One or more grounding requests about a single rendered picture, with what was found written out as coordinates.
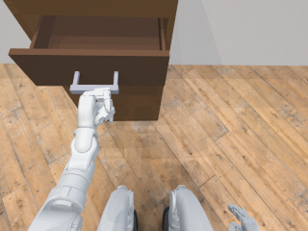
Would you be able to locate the right robot hand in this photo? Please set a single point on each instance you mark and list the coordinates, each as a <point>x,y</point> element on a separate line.
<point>247,223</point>

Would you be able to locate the robot thigh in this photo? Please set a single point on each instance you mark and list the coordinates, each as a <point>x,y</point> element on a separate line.
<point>192,217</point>
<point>115,215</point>

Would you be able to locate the robot left forearm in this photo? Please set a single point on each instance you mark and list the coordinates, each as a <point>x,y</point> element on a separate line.
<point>70,193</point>

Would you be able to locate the left robot thigh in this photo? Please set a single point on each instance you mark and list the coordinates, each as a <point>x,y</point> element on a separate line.
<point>115,215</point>

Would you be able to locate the cabinet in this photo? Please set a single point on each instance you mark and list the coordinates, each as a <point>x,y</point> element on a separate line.
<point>132,103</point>

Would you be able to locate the left robot hand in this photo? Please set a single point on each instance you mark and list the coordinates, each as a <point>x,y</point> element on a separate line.
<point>88,108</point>

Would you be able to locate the handle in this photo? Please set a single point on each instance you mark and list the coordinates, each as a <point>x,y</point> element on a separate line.
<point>80,89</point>

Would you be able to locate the right robot thigh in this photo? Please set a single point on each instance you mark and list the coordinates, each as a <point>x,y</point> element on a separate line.
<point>192,217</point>

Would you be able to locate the drawer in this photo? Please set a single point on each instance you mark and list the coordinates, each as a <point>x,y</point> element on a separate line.
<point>96,46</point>

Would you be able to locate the robot left upper arm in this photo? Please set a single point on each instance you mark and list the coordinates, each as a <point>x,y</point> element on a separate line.
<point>51,220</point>

